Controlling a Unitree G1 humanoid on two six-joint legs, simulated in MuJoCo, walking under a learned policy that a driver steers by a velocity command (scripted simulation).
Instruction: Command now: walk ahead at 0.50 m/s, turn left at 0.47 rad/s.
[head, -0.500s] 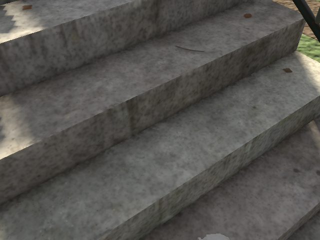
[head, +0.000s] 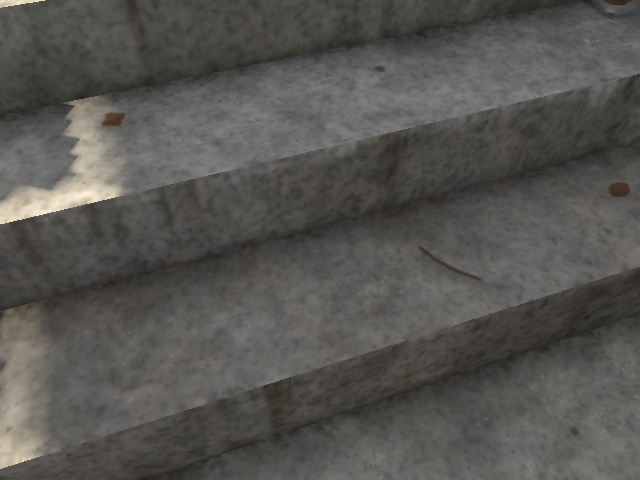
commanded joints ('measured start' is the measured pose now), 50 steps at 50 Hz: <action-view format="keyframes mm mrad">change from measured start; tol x64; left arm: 1 -289 -73 -27 -133 24 -47 1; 50 -456 -134 -24 -323 -48 -60 68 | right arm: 1 72 89 32 -24 8 9 31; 50 161 90 5 -57 -21 36 -50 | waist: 1 -149 -130 10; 50 -138 -36 -108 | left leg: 1 100 -13 -39 260 -82 64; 13 -428 111 87 -314 -239 55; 21 958 -122 -104 -1045 -211 68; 36 1012 158 -339 -1514 113 -61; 39 226 141 -344 -1930 -210 11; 42 507 55 -168 -1651 824 -61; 44 181 -223 -237 -786 -395 -190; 50 165 18 -90 -339 -42 -148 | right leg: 1 -106 -225 236 -596 301 -131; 13 613 -304 79 -710 697 -119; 19 406 -300 -15 -329 2014 -120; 22 -279 37 213 625 432 -42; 34 -920 84 382 1417 -260 -49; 42 178 160 159 259 149 28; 44 590 -329 1299 -313 339 -381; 46 130 -248 1242 -486 -483 -248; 50 -182 -155 619 -389 -140 -113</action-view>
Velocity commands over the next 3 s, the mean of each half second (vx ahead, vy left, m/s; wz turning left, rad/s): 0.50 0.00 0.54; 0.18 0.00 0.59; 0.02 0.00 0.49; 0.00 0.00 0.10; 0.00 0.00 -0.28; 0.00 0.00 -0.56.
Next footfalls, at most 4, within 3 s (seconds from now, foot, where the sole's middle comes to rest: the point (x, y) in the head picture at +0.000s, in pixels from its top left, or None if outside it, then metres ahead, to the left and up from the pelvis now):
0.32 left None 0.31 0.12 -0.54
0.84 right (374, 297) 0.67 -0.02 -0.35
1.42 left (255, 439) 0.42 0.15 -0.37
2.06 left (219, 429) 0.43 0.20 -0.35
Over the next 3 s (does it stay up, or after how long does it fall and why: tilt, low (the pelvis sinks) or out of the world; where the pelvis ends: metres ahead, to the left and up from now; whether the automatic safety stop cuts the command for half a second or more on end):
stays up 0.37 0.25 0.26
